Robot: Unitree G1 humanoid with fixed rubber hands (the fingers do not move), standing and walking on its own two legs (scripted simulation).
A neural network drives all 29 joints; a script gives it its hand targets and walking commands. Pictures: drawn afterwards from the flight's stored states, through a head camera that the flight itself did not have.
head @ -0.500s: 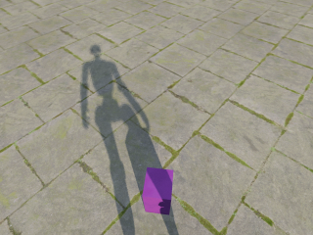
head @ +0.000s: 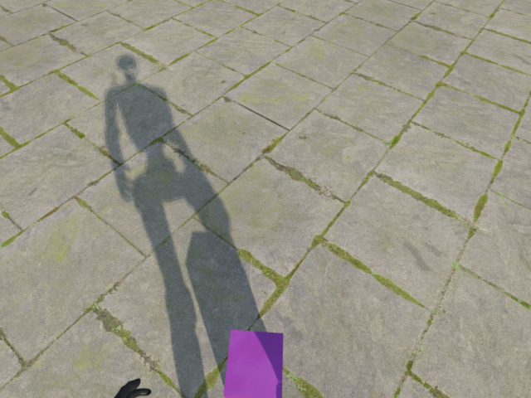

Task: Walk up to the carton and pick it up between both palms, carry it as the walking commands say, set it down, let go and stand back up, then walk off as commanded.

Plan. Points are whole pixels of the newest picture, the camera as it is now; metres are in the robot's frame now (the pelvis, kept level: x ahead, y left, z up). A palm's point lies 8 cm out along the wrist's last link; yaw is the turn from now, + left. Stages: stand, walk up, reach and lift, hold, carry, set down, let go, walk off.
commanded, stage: walk up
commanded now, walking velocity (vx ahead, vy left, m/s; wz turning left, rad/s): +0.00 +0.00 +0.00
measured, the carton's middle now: (254, 372) +0.26 +0.02 -0.59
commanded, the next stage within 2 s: none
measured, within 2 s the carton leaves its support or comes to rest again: neither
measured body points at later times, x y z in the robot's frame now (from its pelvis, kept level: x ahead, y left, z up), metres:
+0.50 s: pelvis +0.13 -0.01 +0.03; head +0.24 +0.00 +0.46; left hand +0.25 +0.24 -0.12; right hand +0.18 -0.26 -0.12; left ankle +0.06 +0.10 -0.69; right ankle +0.15 -0.15 -0.66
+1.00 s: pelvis +0.02 -0.02 +0.02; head +0.05 -0.02 +0.47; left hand +0.10 +0.23 -0.12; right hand +0.10 -0.27 -0.13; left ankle +0.01 +0.07 -0.69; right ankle +0.18 -0.15 -0.68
